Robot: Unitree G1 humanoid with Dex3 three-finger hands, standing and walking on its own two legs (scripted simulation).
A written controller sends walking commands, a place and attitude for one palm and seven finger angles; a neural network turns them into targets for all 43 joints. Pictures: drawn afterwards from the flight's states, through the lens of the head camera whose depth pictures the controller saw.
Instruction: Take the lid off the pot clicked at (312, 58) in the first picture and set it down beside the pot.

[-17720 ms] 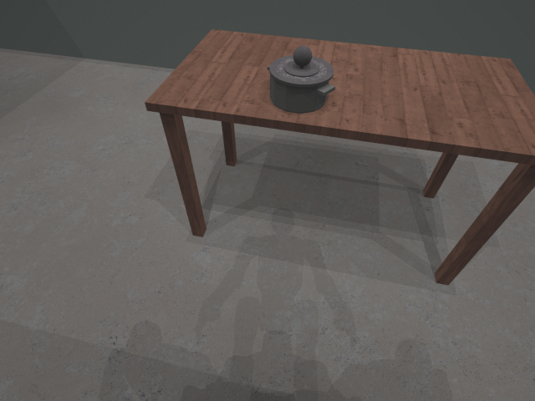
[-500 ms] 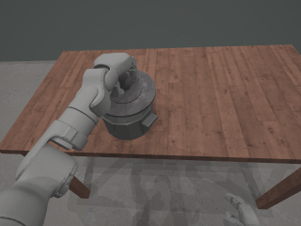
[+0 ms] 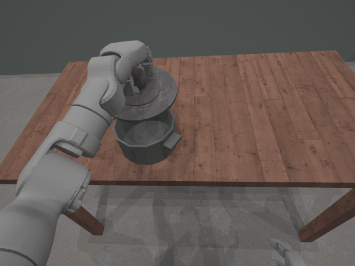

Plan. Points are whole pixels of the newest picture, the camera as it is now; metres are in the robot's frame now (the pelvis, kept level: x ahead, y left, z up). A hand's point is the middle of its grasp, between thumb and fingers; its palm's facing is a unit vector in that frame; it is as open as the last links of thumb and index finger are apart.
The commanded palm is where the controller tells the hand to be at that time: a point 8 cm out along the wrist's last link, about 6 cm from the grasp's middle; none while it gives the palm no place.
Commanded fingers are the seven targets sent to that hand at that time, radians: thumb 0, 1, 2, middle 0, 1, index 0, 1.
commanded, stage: lift the lid straight up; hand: left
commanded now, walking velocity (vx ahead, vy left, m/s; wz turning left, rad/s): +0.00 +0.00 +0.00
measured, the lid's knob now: (136, 79) +0.49 +0.10 +0.17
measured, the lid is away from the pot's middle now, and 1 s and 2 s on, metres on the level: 0.01 0.03 0.16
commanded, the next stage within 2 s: move the lid sideways beside the pot in 0.56 s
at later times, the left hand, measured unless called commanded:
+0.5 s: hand (118, 67) +0.46 +0.12 +0.23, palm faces -0.22 -0.06 -0.97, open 8.2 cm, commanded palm +0.44 +0.12 +0.30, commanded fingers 0.00 0.55 1.13 -0.77 -0.93 -0.79 -0.94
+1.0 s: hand (113, 68) +0.46 +0.13 +0.23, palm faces -0.19 -0.03 -0.98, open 8.2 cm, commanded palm +0.44 +0.15 +0.30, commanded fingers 0.00 0.55 1.13 -0.77 -0.93 -0.79 -0.94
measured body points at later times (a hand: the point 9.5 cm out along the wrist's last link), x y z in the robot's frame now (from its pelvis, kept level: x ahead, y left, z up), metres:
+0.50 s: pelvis +0.00 +0.01 +0.00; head +0.03 -0.02 +0.45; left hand +0.47 +0.12 +0.28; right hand +0.16 -0.23 -0.12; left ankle +0.00 +0.10 -0.74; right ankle -0.01 -0.12 -0.74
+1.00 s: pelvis +0.00 +0.01 +0.00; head +0.03 -0.02 +0.45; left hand +0.46 +0.13 +0.28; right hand +0.15 -0.23 -0.12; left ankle +0.00 +0.10 -0.74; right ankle -0.01 -0.12 -0.74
